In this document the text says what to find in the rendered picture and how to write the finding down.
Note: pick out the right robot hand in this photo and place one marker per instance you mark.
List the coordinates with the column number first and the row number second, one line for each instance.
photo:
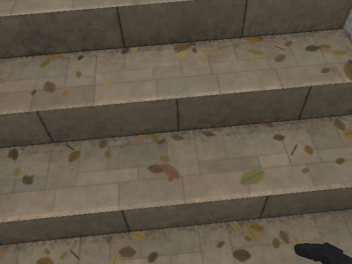
column 325, row 253

